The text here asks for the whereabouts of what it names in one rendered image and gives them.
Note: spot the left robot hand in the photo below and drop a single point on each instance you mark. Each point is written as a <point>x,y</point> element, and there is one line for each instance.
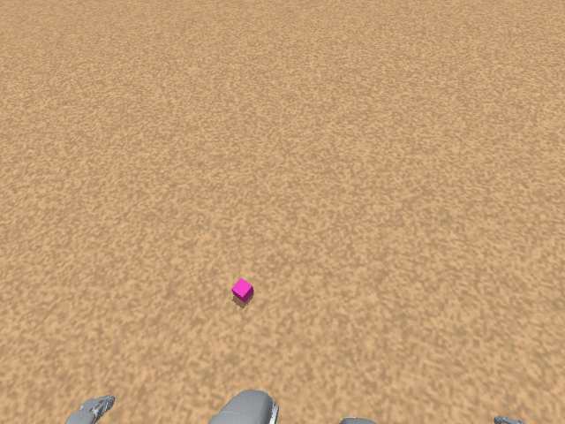
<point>92,410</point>

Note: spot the cube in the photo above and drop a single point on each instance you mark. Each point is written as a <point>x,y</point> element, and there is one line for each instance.
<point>242,290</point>

